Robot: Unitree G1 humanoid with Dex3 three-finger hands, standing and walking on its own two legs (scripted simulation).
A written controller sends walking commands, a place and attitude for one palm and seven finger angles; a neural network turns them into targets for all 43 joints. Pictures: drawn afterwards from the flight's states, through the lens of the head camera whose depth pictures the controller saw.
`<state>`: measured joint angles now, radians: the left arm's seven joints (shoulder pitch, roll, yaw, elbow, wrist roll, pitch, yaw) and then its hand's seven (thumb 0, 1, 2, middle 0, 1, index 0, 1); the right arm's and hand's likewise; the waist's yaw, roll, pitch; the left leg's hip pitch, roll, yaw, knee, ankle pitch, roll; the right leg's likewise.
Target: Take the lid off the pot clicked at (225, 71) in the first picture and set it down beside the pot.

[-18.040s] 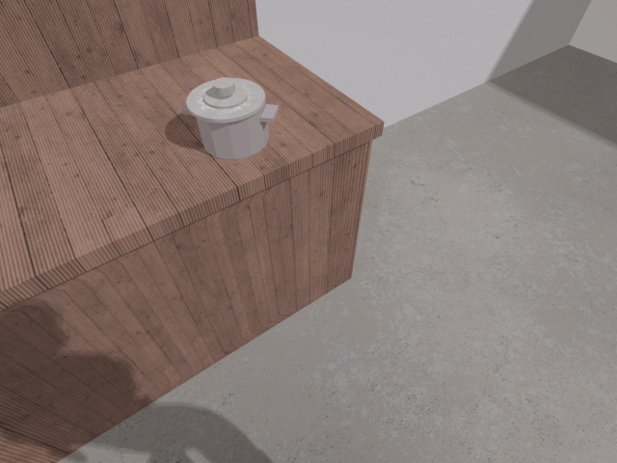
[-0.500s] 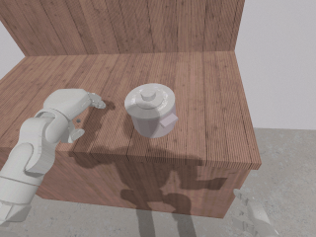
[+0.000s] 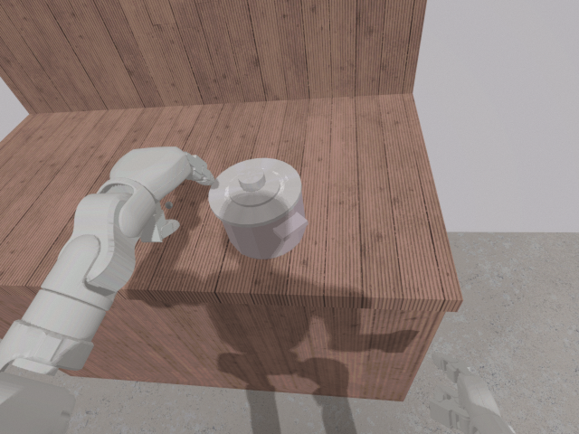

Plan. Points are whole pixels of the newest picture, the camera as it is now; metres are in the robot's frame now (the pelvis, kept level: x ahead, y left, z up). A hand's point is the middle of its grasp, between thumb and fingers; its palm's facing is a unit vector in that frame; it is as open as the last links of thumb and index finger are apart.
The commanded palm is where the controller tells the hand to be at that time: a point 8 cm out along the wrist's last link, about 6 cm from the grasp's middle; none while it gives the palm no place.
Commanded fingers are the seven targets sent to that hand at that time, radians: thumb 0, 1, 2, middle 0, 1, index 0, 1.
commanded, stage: move the open hand above the knob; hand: left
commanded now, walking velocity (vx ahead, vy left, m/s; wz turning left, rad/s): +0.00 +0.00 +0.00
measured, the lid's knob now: (251, 178) +0.49 +0.10 +0.09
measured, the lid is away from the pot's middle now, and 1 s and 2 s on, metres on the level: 0.00 0.00 0.00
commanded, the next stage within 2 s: lower the open fingers around the knob in 1.90 s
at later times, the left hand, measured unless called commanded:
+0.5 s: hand (215, 173) +0.43 +0.13 +0.15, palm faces -0.21 -0.02 -0.98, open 9.9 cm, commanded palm +0.42 +0.13 +0.22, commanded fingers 0.00 -0.29 1.44 -0.85 -0.08 -0.85 -0.08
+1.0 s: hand (241, 153) +0.47 +0.10 +0.15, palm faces -0.22 -0.05 -0.97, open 9.9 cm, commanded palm +0.44 +0.11 +0.22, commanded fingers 0.00 -0.29 1.44 -0.85 -0.08 -0.85 -0.08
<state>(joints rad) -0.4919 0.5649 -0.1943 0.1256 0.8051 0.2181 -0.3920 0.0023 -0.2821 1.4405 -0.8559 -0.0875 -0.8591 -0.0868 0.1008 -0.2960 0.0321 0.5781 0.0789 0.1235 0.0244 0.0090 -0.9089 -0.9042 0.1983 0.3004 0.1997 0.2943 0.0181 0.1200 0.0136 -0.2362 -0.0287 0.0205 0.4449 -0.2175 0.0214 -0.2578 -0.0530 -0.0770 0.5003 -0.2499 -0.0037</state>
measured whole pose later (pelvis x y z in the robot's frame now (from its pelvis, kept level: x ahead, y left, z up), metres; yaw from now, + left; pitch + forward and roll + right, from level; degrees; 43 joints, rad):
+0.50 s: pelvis +0.01 +0.00 +0.00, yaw +0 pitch +2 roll +1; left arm -0.76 0.44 -0.31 0.42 0.84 0.28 -0.35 0.00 -0.28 1.44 -0.86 -0.09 -0.86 -0.09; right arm 0.14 -0.29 0.03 0.62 0.09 0.14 0.02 0.01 -0.91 -0.90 0.20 0.30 0.20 0.29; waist -0.02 0.11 -0.01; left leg -0.26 -0.03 0.03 0.45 -0.23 0.02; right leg -0.29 -0.06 -0.07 0.52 -0.27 0.00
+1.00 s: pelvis +0.02 +0.00 +0.00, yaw -1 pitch +4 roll +1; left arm -0.92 0.35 -0.31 0.66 0.86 0.31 -0.31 0.00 -0.28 1.44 -0.85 -0.09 -0.86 -0.09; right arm 0.16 -0.28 0.03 0.65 0.08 0.15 0.02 0.01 -0.91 -0.90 0.20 0.30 0.20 0.29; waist -0.05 0.10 -0.04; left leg -0.27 -0.03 0.05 0.43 -0.23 0.03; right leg -0.31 -0.05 -0.05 0.51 -0.27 0.00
